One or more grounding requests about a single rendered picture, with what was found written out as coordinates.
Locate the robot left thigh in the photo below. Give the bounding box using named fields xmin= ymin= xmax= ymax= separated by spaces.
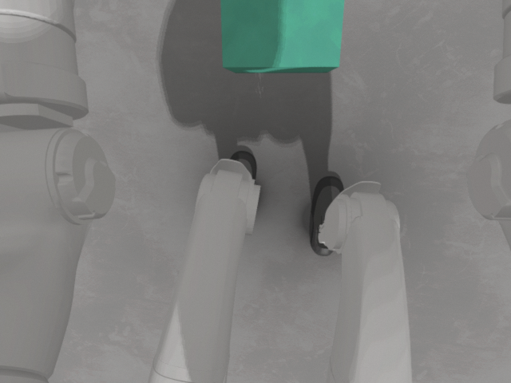
xmin=148 ymin=170 xmax=260 ymax=383

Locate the robot left upper arm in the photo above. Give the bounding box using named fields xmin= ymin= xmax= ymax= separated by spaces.
xmin=0 ymin=128 xmax=116 ymax=383

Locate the right robot forearm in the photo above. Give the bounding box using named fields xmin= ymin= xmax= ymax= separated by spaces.
xmin=493 ymin=0 xmax=511 ymax=104

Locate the robot left foot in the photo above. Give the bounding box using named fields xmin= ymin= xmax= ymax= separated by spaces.
xmin=230 ymin=151 xmax=256 ymax=181

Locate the left robot forearm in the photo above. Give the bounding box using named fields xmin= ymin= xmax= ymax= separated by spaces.
xmin=0 ymin=0 xmax=89 ymax=132

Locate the carton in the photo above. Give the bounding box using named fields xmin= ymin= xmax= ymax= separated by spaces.
xmin=220 ymin=0 xmax=344 ymax=73

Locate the robot right upper arm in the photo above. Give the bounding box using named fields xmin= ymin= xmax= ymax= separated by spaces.
xmin=467 ymin=120 xmax=511 ymax=250

